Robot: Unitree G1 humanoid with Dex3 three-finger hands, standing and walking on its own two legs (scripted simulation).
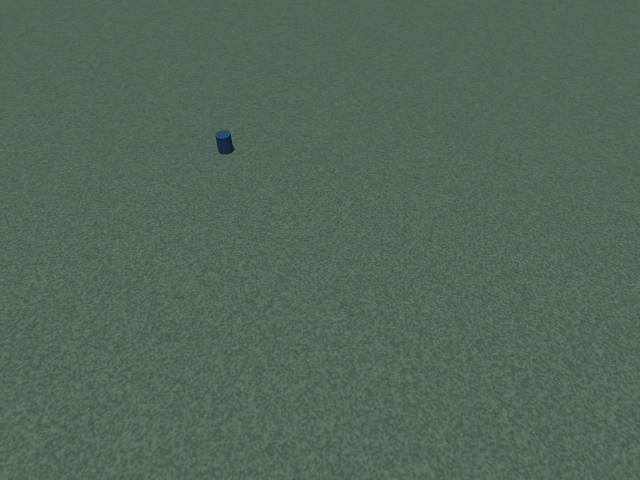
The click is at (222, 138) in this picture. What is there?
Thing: mug
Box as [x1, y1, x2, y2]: [215, 130, 232, 154]
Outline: 221,130 215,134 218,150 220,153 226,154 232,151 230,133 227,130
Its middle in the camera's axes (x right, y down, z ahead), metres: -0.50 -0.54 +2.09
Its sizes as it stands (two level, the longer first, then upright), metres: 0.112 0.078 0.099
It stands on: the floor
